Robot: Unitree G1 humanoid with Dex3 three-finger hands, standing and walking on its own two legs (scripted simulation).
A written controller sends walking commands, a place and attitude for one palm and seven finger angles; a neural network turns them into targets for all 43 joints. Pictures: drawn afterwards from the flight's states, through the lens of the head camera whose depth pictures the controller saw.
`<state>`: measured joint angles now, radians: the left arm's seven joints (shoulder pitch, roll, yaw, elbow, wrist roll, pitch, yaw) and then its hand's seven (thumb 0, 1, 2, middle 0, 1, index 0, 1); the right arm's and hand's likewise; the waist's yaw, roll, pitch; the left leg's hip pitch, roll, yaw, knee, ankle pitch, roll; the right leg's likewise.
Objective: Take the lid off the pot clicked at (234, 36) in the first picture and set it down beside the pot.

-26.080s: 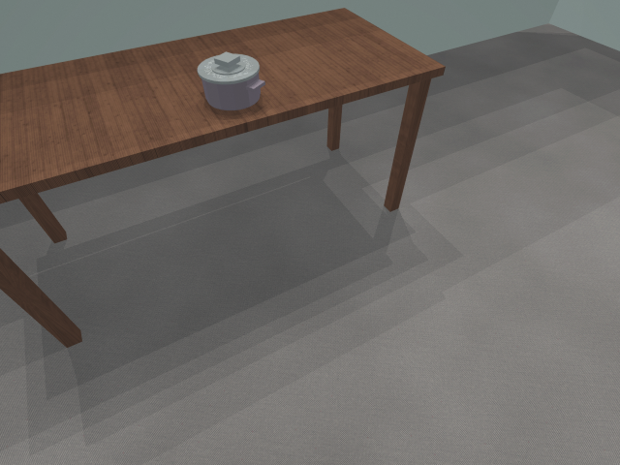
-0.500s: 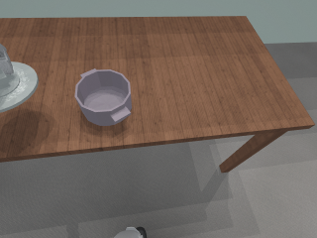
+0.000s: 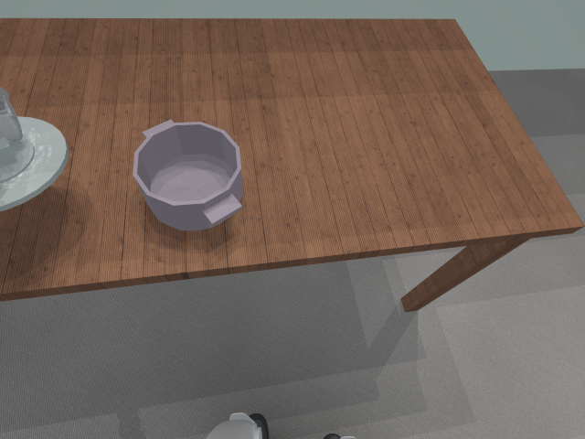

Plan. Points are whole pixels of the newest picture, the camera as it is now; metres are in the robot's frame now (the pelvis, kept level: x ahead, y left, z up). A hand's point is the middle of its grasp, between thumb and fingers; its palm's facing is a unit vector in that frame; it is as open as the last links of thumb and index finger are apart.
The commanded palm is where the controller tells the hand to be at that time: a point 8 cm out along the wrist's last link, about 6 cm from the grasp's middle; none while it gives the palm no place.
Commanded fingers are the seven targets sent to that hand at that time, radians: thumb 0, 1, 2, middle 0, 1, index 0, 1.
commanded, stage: lower the lid onto the table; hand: left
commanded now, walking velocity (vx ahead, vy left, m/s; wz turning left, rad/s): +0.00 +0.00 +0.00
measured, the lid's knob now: out of the picture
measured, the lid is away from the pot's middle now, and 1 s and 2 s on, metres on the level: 0.24 0.26 0.27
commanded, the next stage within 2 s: open the fingers wide in 1.46 s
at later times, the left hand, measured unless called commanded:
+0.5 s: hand out of the picture +0.42 +0.39 +0.07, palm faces -0.47 -0.14 -0.87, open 7.9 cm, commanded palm +0.50 +0.39 +0.13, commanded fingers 0.00 0.57 1.01 -0.73 -1.08 -0.77 -1.10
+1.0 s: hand out of the picture +0.44 +0.40 +0.03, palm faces -0.48 -0.14 -0.87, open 7.9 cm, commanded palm +0.52 +0.39 +0.10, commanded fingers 0.00 0.57 1.01 -0.73 -1.08 -0.77 -1.10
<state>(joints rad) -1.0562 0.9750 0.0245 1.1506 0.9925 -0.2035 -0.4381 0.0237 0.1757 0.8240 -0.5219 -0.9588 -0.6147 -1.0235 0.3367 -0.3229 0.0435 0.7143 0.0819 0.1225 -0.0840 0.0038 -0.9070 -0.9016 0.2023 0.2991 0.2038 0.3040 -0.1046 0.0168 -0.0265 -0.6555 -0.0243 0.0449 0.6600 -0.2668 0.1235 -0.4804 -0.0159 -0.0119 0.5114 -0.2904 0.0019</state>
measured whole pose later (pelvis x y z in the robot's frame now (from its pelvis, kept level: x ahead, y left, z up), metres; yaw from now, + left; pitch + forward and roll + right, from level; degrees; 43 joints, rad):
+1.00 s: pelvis -0.02 +0.02 -0.02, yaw +0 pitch +19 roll -7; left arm -1.04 0.97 0.02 1.20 1.04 -0.23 -0.35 0.02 0.18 0.83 -0.52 -0.96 -0.62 -1.03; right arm 0.35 -0.32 0.06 0.70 0.07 0.12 -0.10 0.00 -0.91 -0.90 0.20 0.30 0.20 0.30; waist -0.15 0.02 -0.05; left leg -0.84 -0.02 0.04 0.80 -0.30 0.15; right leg -0.65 0.00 0.00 0.64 -0.33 -0.03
